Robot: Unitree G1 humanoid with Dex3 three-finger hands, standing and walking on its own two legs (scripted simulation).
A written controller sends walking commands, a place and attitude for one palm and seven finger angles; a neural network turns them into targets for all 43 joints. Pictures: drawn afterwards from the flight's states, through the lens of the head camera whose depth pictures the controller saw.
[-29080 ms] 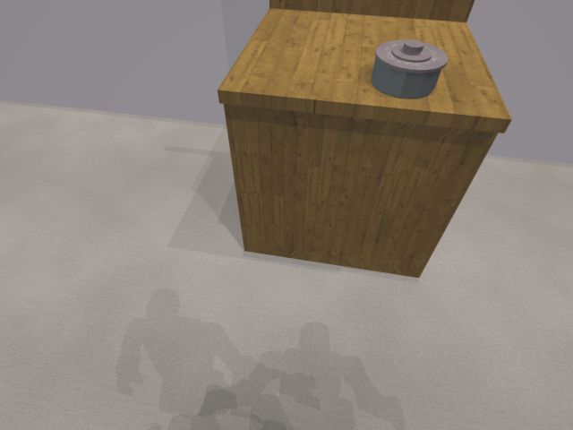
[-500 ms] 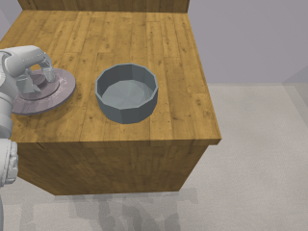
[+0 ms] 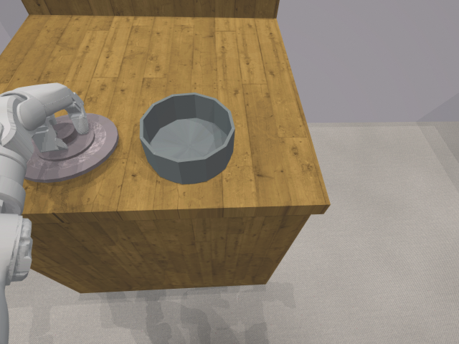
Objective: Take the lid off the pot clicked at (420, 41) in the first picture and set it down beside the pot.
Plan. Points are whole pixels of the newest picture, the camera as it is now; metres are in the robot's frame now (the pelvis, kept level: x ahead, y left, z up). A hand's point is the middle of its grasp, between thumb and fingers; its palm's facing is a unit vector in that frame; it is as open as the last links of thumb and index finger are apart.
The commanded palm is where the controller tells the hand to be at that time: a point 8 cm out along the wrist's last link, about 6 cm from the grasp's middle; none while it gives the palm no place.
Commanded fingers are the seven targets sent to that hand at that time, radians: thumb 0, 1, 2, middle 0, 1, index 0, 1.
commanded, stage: lower the lid onto the table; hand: left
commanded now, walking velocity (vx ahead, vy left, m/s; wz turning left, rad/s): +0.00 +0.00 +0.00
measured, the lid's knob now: (61, 133) +0.47 +0.30 +0.07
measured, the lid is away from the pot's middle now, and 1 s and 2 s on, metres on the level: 0.23 0.23 0.23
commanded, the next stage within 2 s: open the fingers wide in 0.26 s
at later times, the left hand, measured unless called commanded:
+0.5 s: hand (60, 140) +0.45 +0.29 +0.08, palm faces -0.43 -0.07 -0.90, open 7.4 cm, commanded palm +0.46 +0.29 +0.14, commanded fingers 0.00 0.45 0.98 -0.71 -0.97 -0.78 -1.02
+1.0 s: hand (60, 138) +0.45 +0.29 +0.09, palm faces -0.42 -0.08 -0.90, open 8.4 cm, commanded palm +0.47 +0.28 +0.14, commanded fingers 0.00 0.06 0.79 -0.46 -0.83 -0.47 -0.84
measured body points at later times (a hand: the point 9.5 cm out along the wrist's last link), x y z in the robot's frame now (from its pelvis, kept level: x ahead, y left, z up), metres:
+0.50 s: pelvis +0.00 -0.01 -0.01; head +0.07 +0.00 +0.44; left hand +0.47 +0.29 +0.14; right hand +0.03 -0.29 -0.12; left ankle +0.02 +0.06 -0.73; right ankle -0.04 -0.15 -0.73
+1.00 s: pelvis +0.00 -0.01 -0.01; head +0.07 +0.00 +0.44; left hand +0.47 +0.29 +0.14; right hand +0.04 -0.29 -0.13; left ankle +0.02 +0.06 -0.73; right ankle -0.04 -0.16 -0.73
